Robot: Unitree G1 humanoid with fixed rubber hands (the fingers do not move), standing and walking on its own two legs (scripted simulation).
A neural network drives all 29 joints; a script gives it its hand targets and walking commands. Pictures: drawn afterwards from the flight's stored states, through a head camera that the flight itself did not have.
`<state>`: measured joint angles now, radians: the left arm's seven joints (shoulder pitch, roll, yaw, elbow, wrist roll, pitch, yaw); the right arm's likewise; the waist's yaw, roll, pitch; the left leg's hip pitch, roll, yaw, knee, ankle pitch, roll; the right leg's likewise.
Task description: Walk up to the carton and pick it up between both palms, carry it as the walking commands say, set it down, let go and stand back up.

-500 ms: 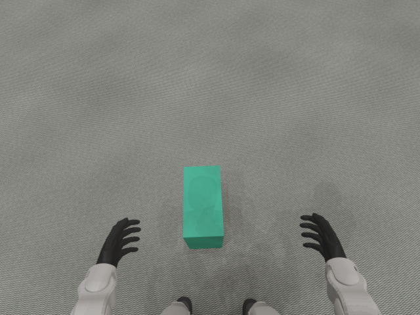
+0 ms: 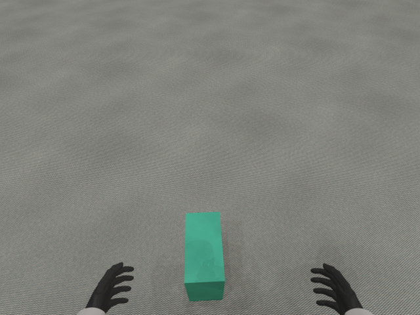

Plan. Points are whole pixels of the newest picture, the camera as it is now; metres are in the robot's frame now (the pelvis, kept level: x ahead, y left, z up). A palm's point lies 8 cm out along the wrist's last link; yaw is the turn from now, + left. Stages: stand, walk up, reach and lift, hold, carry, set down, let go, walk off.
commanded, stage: let go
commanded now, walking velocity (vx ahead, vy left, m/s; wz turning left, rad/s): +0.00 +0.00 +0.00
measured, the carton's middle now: (204, 257) +0.46 +0.06 -0.63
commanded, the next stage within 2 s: stand in 0.18 s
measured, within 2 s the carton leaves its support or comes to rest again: neither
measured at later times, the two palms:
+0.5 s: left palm out of the picture +0.15 +0.28 -0.09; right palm out of the picture +0.14 -0.30 -0.09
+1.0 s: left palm out of the picture +0.14 +0.29 -0.10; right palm out of the picture +0.13 -0.30 -0.09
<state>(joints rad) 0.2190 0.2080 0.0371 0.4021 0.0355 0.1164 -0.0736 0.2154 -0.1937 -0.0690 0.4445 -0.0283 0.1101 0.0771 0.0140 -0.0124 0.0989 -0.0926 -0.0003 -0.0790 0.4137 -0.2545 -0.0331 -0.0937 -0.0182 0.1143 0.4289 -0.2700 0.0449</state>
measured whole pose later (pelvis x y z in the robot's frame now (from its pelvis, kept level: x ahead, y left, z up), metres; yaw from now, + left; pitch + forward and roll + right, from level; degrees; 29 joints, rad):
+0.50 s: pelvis +0.02 +0.00 -0.01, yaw +0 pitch +0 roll +0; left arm 0.20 0.34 0.05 0.67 0.04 0.03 0.01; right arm 0.21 -0.34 -0.05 0.70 -0.04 0.03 -0.01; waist -0.01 -0.02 0.02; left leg -0.22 0.01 -0.09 0.55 -0.34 -0.03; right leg -0.20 0.00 0.10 0.54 -0.35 0.04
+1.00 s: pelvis +0.01 +0.00 -0.01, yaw +0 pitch -1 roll +0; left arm 0.17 0.35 0.03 0.77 0.03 0.01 0.02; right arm 0.19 -0.35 -0.03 0.79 -0.04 0.01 -0.03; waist 0.00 -0.01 0.03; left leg -0.17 0.01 -0.09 0.50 -0.32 -0.04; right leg -0.16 0.00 0.10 0.50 -0.32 0.04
